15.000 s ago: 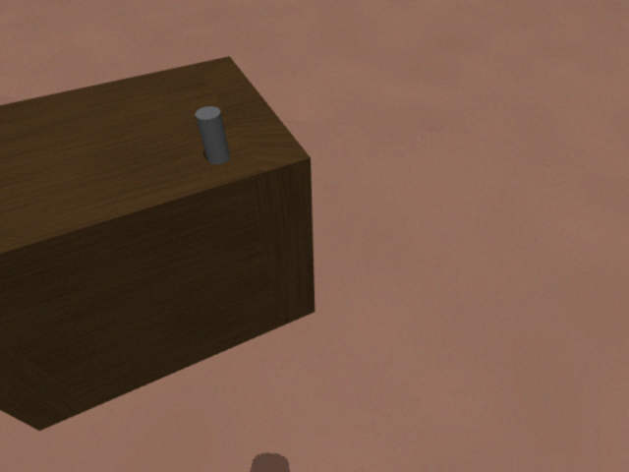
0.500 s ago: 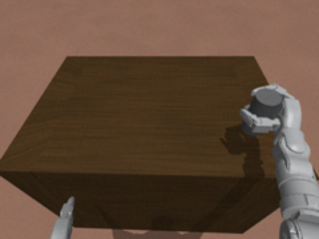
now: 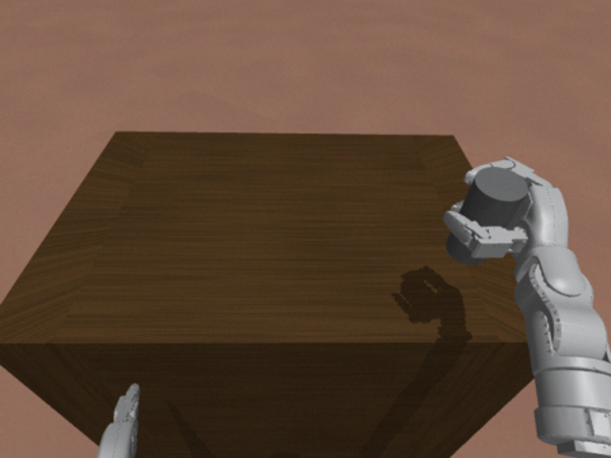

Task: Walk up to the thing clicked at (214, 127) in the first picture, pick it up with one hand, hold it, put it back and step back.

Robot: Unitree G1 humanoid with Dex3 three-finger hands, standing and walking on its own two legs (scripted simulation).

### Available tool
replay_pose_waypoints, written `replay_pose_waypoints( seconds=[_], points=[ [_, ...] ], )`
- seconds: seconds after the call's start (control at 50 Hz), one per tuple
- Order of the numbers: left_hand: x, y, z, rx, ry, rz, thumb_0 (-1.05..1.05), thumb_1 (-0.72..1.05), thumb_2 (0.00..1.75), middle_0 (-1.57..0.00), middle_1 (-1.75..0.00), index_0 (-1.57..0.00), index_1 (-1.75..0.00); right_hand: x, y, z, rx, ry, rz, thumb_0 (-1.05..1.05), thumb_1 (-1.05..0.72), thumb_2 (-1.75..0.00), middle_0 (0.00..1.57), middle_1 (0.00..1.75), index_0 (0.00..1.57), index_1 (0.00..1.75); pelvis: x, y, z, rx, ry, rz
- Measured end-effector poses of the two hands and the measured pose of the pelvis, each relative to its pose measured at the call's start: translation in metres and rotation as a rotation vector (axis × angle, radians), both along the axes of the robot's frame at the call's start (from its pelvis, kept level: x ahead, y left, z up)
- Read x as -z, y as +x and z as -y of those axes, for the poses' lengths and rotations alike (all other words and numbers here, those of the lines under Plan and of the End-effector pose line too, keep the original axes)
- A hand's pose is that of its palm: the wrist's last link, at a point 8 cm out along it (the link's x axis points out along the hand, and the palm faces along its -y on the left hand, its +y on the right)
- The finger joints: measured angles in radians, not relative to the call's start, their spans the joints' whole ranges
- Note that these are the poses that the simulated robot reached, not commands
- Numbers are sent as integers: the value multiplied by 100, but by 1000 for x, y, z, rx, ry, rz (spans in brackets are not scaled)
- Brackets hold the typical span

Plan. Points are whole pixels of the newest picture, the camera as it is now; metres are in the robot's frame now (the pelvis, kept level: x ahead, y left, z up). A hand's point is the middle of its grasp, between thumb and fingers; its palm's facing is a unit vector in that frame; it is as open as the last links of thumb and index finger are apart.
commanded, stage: lift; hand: right
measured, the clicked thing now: (482, 219) +0.37 -0.18 +0.17
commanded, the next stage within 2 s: hold in 0.52 s
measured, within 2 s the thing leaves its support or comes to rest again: neither
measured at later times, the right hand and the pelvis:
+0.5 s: hand (489, 206) +0.35 -0.17 +0.21, palm faces +0.14 +0.99 -0.02, open 8.1 cm; pelvis +0.00 +0.01 +0.00, yaw -1 degrees
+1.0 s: hand (503, 202) +0.34 -0.17 +0.22, palm faces +0.13 +0.99 -0.03, open 8.1 cm; pelvis +0.01 +0.00 +0.01, yaw -1 degrees
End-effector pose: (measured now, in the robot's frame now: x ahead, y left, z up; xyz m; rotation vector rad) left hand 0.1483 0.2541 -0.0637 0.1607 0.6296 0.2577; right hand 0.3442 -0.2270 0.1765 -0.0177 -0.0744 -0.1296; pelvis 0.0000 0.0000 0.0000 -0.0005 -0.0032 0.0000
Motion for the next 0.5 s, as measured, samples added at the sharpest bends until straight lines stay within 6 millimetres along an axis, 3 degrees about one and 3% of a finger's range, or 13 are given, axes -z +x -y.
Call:
replay_pose_waypoints(
  seconds=[0.18, 0.5],
  points=[
    [3, 3, -4, 4, -26, 5, -1, -53, 5, -5, -5, -5, -5, -18, -13, -4, 15, -7, -7, 0, 17, -106, 83, 115, 85, 115, -2, -1, -5, 5, -3, 20],
    [0, 12, -13, 13, -15, 25, -1, -53, 6, -5, -4, -4, -5, -33, -23, -10, 14, -5, -6, 0, 17, -106, 83, 115, 85, 116, -5, 2, -11, 18, -7, 33]
  ],
)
